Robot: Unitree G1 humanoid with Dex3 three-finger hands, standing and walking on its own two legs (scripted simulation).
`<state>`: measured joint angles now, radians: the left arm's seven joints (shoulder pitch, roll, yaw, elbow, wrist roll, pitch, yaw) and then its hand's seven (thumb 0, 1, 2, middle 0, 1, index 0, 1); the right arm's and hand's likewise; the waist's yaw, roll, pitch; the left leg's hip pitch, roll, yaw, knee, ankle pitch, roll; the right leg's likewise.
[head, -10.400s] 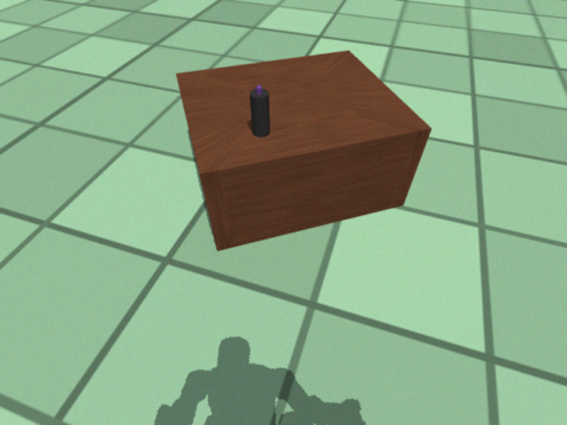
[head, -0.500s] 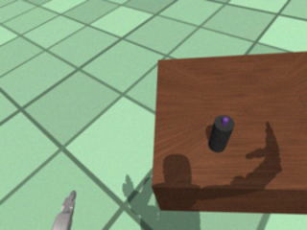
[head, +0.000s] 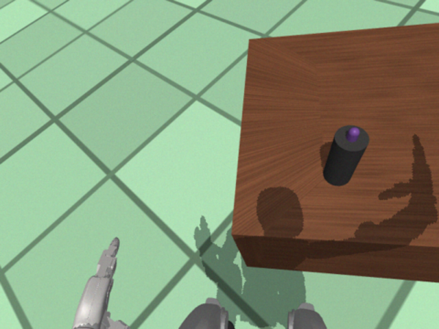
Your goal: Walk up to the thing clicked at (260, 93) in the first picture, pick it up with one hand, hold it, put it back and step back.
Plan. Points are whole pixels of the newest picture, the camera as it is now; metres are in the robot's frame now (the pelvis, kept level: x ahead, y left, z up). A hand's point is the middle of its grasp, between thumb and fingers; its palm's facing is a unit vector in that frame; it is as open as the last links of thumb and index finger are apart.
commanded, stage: approach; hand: right
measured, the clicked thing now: (344, 154) +0.54 -0.20 -0.14
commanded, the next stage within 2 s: close in in 0.28 s
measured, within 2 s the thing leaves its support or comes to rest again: neither
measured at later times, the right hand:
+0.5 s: hand (380, 188) +0.47 -0.27 -0.18, palm faces +0.14 +0.99 +0.07, open 17.7 cm
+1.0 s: hand (352, 181) +0.48 -0.21 -0.16, palm faces +0.17 +0.99 +0.04, open 17.8 cm
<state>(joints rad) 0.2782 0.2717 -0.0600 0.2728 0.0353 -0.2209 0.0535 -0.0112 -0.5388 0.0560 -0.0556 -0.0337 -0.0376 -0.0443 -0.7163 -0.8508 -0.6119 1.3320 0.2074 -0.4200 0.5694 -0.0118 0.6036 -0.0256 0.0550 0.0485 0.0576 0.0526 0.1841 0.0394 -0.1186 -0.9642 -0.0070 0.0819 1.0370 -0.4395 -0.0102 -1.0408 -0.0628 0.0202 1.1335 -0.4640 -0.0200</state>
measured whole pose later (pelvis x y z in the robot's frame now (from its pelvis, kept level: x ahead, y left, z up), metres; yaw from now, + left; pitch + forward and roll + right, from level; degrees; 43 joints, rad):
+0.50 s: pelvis -0.03 +0.00 -0.12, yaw +5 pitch +32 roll +9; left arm 0.38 0.32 0.04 -0.18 0.10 -0.22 -0.05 -0.01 -0.54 0.06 -0.06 -0.04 -0.04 -0.05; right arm -0.70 -0.82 -0.75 1.28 0.08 -0.61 0.40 -0.02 0.61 -0.03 0.06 0.05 0.06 0.05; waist 0.37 0.06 -0.14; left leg -1.50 -0.03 0.12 1.53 -0.58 0.00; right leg -1.60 -0.10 0.08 1.65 -0.62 -0.01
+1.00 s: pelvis -0.03 +0.01 -0.12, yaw +4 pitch +31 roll +7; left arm 0.47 0.35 0.13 -0.39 0.09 -0.13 -0.06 -0.01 -0.53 0.05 -0.06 -0.04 -0.05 -0.05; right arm -0.73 -0.66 -0.65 1.21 0.01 -0.59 0.18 -0.01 0.61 -0.03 0.04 0.05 0.04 0.06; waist 0.36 0.03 -0.15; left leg -1.51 -0.03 0.11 1.55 -0.58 0.01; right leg -1.59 -0.10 0.07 1.65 -0.61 -0.01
